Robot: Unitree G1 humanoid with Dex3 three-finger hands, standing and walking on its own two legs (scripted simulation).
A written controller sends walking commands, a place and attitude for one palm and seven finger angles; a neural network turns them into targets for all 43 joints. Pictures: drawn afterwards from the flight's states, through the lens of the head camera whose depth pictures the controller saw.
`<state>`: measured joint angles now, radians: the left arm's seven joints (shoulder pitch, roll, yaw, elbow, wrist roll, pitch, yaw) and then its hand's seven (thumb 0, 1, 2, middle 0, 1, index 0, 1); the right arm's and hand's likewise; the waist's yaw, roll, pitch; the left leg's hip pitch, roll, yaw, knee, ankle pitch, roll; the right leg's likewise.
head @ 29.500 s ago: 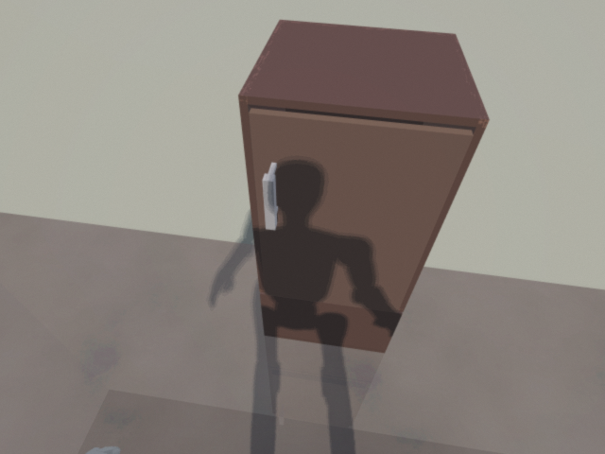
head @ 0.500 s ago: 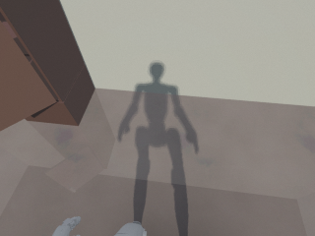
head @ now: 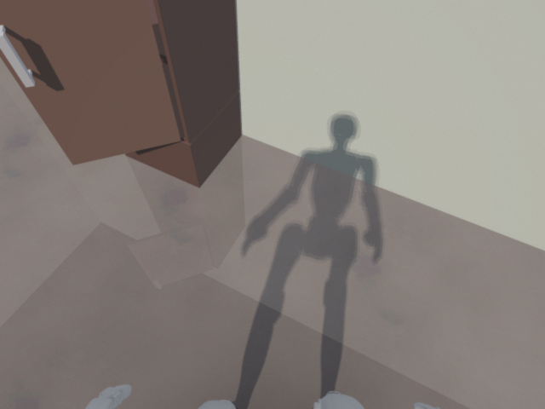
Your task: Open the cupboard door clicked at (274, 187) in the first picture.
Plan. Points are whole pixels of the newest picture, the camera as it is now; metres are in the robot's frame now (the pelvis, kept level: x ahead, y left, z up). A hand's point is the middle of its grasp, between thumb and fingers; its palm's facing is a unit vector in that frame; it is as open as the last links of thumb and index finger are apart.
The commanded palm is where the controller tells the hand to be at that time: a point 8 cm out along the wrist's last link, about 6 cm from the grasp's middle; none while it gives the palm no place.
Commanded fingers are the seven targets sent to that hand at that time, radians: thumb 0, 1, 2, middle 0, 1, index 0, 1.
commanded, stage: turn to face it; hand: left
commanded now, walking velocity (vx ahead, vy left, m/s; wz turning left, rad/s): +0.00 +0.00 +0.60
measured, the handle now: (15, 56) +0.85 +0.71 -0.03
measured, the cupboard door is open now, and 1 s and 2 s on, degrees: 47 47 47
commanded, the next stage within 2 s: take the last steps up to it in 0.58 s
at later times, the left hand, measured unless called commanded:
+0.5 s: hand out of the picture -0.01 +0.21 -0.19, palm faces +0.31 -0.93 -0.21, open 7.4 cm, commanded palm none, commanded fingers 0.00 0.90 0.90 -0.20 -0.30 -0.20 -0.30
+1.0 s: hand out of the picture -0.02 +0.17 -0.16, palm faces +0.47 -0.86 -0.20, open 7.4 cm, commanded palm none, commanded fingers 0.00 0.90 0.90 -0.20 -0.30 -0.20 -0.30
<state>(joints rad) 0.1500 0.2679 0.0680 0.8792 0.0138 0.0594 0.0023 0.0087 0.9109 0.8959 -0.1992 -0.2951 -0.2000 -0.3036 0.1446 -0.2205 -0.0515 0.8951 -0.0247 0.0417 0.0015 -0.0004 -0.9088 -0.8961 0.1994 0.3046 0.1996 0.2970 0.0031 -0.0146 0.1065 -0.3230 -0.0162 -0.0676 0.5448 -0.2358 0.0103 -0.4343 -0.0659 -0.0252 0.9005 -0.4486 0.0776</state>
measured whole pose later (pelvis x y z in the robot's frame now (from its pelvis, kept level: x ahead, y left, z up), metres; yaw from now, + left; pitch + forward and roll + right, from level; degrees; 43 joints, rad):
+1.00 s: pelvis +0.05 +0.00 +0.01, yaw +26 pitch +0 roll +2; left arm 0.32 0.17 0.04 1.01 0.02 -0.04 0.00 0.00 0.91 0.90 -0.20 -0.30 -0.20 -0.30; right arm 0.21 -0.23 -0.07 1.01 -0.02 0.06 0.04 0.00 -0.91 -0.90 0.20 0.30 0.19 0.30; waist 0.02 -0.02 0.05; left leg -0.51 0.04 0.04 0.96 -0.29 -0.05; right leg -0.08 -0.11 -0.13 0.36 -0.28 0.04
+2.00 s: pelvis +0.32 +0.24 -0.01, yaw +25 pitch -1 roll -1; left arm 0.40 0.18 0.05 1.12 0.02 -0.04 -0.01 0.00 0.92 0.90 -0.20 -0.30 -0.20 -0.30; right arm 0.15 -0.19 -0.05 1.00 -0.03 -0.06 0.02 0.00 -0.92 -0.90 0.19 0.30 0.19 0.30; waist 0.04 -0.01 0.04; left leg -0.39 0.06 0.10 0.53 -0.12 0.02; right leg -0.10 -0.06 -0.12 0.60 -0.44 0.02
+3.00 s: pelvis +0.41 +0.27 +0.00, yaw +24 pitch -1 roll +1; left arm 0.28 0.17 -0.01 1.01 0.02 0.01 0.02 0.01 0.91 0.90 -0.20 -0.30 -0.20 -0.30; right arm 0.25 -0.19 -0.02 0.94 -0.01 0.00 -0.01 0.00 -0.94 -0.90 0.20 0.30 0.20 0.30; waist 0.00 0.05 0.02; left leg -0.22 0.03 0.13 0.53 -0.29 0.00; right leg -0.31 -0.04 -0.05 0.58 -0.26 -0.02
